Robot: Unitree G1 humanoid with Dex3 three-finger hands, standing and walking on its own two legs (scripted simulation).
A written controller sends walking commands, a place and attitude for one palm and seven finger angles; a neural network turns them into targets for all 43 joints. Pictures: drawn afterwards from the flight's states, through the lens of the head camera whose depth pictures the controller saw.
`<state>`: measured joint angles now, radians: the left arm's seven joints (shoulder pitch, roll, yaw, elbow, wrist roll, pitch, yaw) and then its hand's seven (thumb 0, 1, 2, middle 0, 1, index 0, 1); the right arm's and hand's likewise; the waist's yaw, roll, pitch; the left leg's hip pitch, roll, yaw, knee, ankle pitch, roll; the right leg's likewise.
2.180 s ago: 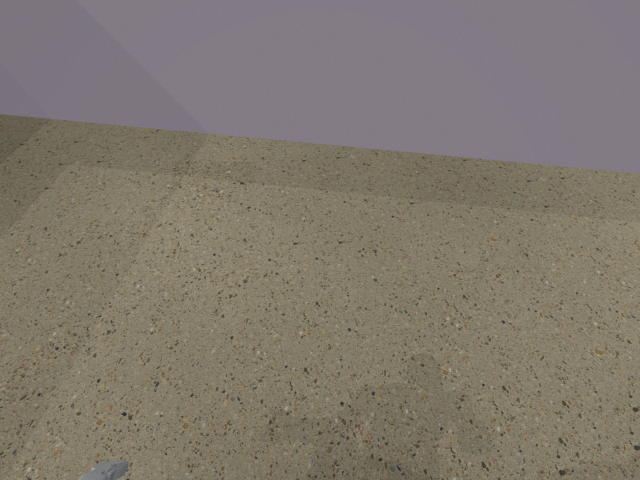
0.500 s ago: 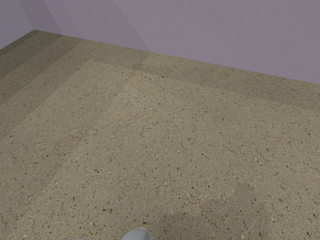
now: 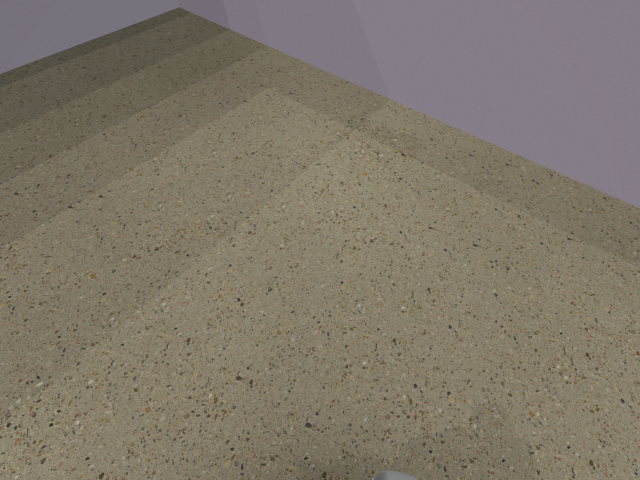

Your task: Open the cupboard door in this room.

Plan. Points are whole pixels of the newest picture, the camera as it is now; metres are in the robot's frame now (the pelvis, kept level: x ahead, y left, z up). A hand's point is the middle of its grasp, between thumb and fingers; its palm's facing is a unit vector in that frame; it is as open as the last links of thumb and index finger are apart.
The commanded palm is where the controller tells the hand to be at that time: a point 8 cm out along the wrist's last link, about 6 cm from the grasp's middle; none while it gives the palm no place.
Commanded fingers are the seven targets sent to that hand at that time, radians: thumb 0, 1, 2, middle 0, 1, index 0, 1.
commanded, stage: turn or walk to find it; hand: left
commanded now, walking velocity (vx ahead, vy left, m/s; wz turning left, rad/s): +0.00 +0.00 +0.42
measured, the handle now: out of the picture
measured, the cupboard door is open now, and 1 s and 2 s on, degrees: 0 0 0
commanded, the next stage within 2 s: none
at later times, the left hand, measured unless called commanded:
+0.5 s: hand out of the picture -0.02 +0.17 -0.16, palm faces +0.26 -0.94 -0.24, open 7.4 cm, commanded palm none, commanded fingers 0.00 0.90 0.90 -0.20 -0.30 -0.20 -0.30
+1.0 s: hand out of the picture -0.04 +0.22 -0.15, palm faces +0.43 -0.86 -0.25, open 7.4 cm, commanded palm none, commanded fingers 0.00 0.90 0.90 -0.20 -0.30 -0.20 -0.30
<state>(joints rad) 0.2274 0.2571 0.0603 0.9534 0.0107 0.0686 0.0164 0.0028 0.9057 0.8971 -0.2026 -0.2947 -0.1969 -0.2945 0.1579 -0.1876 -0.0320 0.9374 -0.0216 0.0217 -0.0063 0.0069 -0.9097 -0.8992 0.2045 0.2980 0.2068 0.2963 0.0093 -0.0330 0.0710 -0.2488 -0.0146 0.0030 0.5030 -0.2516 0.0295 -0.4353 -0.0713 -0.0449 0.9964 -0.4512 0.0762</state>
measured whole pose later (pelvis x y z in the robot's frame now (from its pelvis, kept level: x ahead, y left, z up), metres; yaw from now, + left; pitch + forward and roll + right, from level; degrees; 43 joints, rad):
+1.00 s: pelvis -0.04 -0.01 +0.00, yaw +25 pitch +0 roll +0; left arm 0.15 0.22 0.06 0.92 0.01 0.06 0.02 0.00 0.91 0.90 -0.20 -0.29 -0.20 -0.29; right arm 0.22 -0.19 -0.05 0.96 -0.03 0.03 0.00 0.01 -0.91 -0.90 0.21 0.30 0.21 0.30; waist -0.03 0.01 0.05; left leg -0.26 -0.05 -0.05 0.47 -0.21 0.03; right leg -0.34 -0.04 -0.02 0.76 -0.43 0.08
